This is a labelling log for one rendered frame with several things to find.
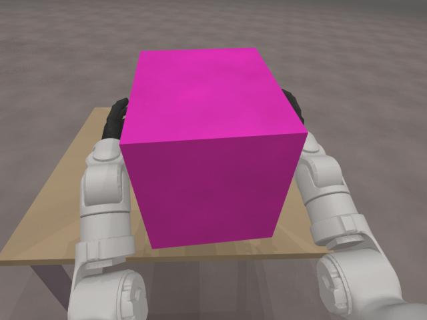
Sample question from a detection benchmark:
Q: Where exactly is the right robot forearm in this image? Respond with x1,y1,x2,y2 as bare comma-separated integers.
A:
293,131,402,296

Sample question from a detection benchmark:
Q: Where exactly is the table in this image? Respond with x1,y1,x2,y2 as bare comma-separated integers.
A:
0,107,334,312

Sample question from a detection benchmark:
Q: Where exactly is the left robot forearm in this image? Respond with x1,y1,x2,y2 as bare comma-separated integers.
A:
67,138,135,320

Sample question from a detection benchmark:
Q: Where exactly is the right robot hand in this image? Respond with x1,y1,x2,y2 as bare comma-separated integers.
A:
282,89,304,125

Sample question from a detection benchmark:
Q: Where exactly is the robot left upper arm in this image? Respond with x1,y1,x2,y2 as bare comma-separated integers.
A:
69,269,148,320

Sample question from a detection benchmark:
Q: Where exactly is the robot right upper arm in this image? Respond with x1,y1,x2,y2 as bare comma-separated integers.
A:
317,247,427,320

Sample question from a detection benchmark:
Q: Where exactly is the left robot hand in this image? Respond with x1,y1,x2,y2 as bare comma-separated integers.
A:
101,98,129,140

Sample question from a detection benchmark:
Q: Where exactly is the carton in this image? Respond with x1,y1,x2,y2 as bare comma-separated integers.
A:
119,47,308,249

